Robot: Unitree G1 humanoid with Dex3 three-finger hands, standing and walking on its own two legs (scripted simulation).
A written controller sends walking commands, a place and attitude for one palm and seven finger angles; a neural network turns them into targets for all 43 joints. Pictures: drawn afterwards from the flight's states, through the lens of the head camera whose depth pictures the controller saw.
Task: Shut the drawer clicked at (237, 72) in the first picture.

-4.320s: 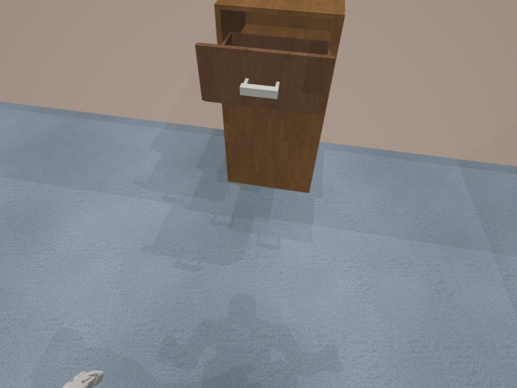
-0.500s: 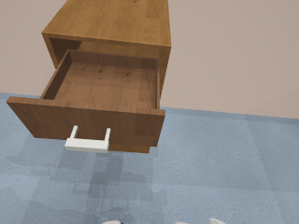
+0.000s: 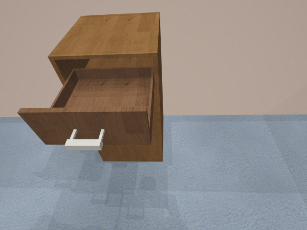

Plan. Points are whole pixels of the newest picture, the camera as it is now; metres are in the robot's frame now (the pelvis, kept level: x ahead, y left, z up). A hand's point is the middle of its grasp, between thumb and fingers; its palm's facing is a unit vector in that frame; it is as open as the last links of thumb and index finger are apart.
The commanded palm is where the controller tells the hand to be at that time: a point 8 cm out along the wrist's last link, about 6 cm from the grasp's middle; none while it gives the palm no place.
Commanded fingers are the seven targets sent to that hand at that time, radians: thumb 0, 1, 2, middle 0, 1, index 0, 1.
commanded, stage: come to a stop and stand still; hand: left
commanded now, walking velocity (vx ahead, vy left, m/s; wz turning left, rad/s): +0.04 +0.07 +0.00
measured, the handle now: (86, 138) +0.39 +0.26 -0.01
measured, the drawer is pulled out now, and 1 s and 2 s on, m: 0.30 0.30 0.30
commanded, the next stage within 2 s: look again from close up in 0.60 s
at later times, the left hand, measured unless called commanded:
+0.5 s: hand out of the picture +0.02 +0.24 -0.19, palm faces +0.05 -0.98 -0.19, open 7.3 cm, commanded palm none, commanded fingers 0.00 0.90 0.90 -0.20 -0.30 -0.20 -0.30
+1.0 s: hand out of the picture +0.02 +0.24 -0.18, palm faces -0.02 -0.97 -0.26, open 7.3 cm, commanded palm none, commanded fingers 0.00 0.90 0.90 -0.20 -0.30 -0.20 -0.30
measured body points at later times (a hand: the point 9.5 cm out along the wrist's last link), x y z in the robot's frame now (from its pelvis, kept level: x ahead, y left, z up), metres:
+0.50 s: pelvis +0.02 +0.07 -0.01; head +0.02 +0.07 +0.44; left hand +0.02 +0.29 -0.17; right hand +0.08 -0.16 -0.16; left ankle +0.00 +0.17 -0.75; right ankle +0.00 -0.08 -0.75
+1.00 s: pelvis +0.01 +0.06 -0.02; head +0.01 +0.03 +0.43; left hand +0.02 +0.30 -0.16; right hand -0.01 -0.15 -0.19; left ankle +0.00 +0.17 -0.75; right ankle +0.00 -0.08 -0.75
